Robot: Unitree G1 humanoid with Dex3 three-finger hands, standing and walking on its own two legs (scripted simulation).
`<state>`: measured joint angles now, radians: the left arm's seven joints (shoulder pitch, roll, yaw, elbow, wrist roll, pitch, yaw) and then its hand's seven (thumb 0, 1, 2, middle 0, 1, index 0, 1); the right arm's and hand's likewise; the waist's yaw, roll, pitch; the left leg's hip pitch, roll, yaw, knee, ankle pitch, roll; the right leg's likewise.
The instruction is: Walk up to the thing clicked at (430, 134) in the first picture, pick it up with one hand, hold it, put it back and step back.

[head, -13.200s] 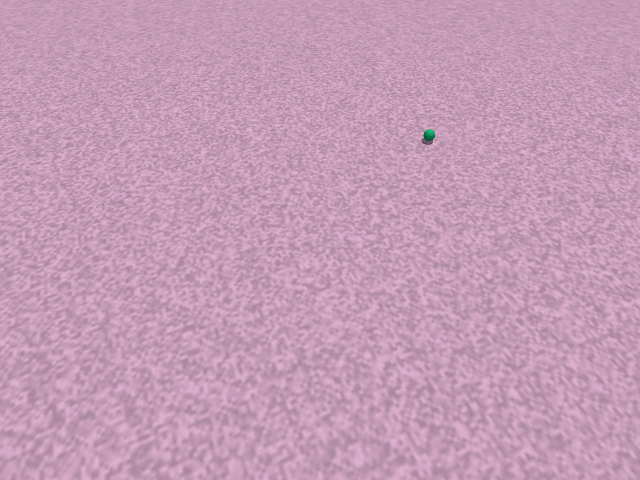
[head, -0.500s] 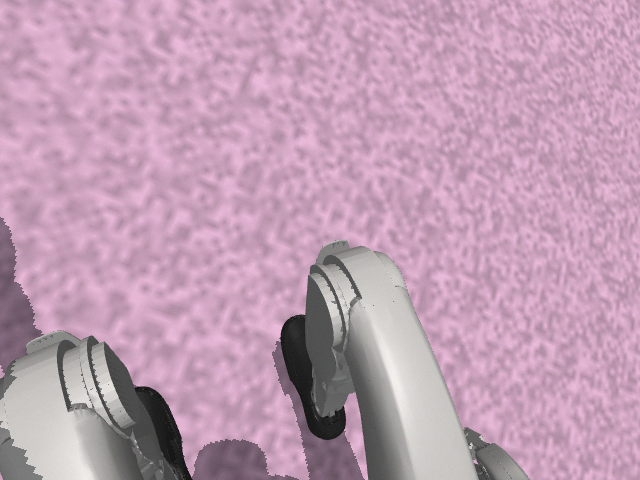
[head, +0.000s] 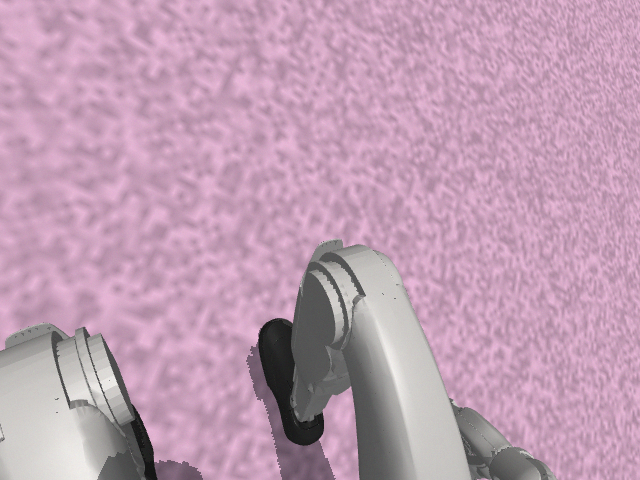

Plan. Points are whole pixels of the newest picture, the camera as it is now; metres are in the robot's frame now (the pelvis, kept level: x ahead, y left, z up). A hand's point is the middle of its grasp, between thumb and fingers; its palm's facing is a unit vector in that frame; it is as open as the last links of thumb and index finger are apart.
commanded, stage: rest palm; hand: left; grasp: from above
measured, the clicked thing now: out of the picture +0.47 +0.33 -0.27
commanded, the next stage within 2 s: close in 0.94 s
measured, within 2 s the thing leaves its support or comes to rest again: neither
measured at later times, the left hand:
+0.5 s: hand out of the picture +0.45 +0.32 -0.24, palm faces -0.47 -0.15 -0.87, open 14.2 cm
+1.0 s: hand out of the picture +0.45 +0.32 -0.25, palm faces -0.45 -0.14 -0.88, open 13.9 cm
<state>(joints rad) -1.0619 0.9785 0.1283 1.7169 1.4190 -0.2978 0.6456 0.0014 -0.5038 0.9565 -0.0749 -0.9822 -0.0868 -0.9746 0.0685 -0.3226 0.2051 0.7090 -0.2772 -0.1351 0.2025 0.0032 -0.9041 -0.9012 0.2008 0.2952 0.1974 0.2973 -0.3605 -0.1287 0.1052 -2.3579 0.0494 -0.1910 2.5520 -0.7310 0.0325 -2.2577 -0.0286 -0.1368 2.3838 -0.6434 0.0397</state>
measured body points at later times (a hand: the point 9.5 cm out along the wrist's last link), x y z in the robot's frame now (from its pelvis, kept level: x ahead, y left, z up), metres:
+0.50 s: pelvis +0.00 +0.00 +0.00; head +0.28 +0.11 +0.33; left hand +0.47 +0.33 -0.19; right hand +0.02 -0.25 -0.06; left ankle +0.06 +0.12 -0.27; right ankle +0.12 -0.13 -0.27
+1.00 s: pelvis +0.00 +0.00 +0.00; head +0.28 +0.12 +0.32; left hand +0.47 +0.32 -0.20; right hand +0.05 -0.25 -0.06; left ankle +0.06 +0.12 -0.27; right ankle +0.12 -0.13 -0.27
